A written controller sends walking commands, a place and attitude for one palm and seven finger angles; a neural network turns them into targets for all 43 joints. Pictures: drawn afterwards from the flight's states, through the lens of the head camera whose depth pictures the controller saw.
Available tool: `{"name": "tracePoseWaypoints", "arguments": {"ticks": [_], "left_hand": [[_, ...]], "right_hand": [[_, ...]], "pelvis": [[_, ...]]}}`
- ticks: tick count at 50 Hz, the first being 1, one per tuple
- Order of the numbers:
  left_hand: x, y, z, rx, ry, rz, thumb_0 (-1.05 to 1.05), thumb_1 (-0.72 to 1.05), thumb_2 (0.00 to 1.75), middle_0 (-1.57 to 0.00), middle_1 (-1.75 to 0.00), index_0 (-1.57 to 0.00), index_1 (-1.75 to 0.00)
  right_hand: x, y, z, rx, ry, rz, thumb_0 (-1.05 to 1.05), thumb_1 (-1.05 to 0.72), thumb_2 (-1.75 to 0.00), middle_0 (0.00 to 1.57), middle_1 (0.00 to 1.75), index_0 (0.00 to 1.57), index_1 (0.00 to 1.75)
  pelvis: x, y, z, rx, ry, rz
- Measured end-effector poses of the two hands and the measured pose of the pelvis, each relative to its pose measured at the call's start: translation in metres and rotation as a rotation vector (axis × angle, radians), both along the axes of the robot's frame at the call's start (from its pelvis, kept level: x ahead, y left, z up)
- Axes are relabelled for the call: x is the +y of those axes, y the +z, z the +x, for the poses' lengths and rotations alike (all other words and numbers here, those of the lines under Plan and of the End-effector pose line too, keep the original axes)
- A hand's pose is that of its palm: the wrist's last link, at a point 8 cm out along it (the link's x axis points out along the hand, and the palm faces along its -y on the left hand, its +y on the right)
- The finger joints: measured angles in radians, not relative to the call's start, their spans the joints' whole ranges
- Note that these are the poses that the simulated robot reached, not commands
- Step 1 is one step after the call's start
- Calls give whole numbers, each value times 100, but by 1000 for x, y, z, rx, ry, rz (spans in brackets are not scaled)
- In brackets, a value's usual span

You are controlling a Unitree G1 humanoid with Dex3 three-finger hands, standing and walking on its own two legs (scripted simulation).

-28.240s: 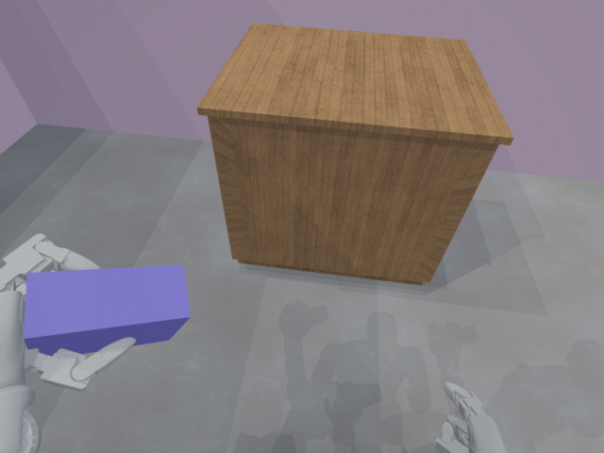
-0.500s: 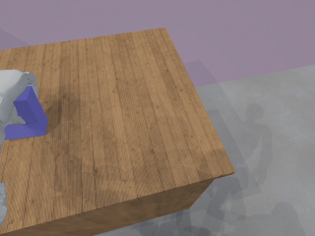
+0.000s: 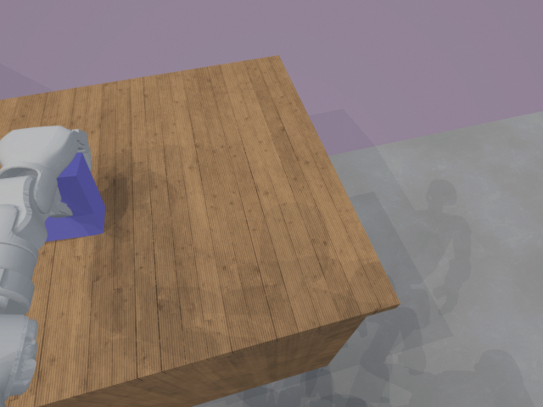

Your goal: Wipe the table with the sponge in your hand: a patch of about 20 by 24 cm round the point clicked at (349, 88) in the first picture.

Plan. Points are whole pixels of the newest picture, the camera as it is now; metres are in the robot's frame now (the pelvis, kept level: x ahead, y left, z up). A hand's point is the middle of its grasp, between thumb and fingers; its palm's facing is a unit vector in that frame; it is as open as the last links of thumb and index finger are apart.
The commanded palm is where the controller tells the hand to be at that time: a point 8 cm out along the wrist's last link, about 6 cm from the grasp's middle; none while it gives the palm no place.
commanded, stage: wipe back along the middle lane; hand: left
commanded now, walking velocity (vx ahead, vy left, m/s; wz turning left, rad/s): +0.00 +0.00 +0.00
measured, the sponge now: (63, 208) +0.38 +0.37 +0.03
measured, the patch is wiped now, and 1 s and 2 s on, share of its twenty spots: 0.30 0.35 0.60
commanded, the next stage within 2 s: slide across to the third lane in 1.64 s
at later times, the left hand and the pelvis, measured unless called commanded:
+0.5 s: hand (60, 197) +0.36 +0.34 +0.09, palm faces -0.05 -0.01 -1.00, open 10.0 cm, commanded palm +0.33 +0.32 +0.11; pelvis +0.00 +0.00 +0.00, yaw -1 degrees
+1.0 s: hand (64, 226) +0.32 +0.31 +0.09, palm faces +0.02 -0.01 -1.00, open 9.9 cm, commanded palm +0.28 +0.29 +0.11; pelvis +0.00 +0.00 +0.00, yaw +0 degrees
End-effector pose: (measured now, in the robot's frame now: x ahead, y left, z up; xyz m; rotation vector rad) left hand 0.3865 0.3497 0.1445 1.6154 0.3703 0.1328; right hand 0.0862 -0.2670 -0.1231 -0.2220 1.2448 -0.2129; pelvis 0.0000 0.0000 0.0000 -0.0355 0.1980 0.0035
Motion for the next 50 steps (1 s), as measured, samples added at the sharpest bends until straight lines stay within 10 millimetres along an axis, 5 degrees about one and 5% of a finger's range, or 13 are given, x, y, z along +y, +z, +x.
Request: {"name": "tracePoseWaypoints", "arguments": {"ticks": [17,50], "left_hand": [[-10,0,-23,-75,12,-39,0,-49,110,-71,-142,-71,-142],[-46,-1,-90,-173,10,-45,0,-46,108,-68,-144,-68,-144]], "right_hand": [[-10,7,14,-70,-10,22,0,-90,-89,20,30,20,30],[30,17,76,-281,110,134,1,-90,-89,20,30,20,30]], "pelvis": [[-5,1,3,-28,-20,4],[-2,2,1,-90,-9,11]]}}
